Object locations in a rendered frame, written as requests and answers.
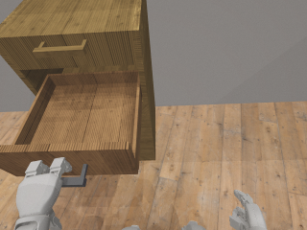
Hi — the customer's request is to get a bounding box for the handle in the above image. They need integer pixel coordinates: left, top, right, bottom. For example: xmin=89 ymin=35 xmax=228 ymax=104
xmin=60 ymin=164 xmax=88 ymax=188
xmin=33 ymin=45 xmax=87 ymax=58

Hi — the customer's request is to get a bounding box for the right robot hand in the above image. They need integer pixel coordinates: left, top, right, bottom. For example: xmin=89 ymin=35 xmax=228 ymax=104
xmin=229 ymin=190 xmax=267 ymax=230

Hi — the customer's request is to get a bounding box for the left robot forearm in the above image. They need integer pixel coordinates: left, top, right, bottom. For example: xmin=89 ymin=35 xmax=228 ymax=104
xmin=13 ymin=214 xmax=51 ymax=230

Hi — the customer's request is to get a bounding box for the left robot hand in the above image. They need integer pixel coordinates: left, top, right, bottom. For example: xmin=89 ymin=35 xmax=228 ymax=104
xmin=15 ymin=157 xmax=73 ymax=230

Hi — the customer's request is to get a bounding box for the drawer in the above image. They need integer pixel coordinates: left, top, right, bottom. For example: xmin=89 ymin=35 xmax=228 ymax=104
xmin=0 ymin=70 xmax=143 ymax=177

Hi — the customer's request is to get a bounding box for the robot right shin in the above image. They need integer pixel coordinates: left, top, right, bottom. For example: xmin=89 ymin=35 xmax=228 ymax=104
xmin=187 ymin=220 xmax=198 ymax=225

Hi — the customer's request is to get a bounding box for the cabinet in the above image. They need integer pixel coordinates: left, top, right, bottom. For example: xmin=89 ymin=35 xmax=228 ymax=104
xmin=0 ymin=0 xmax=155 ymax=161

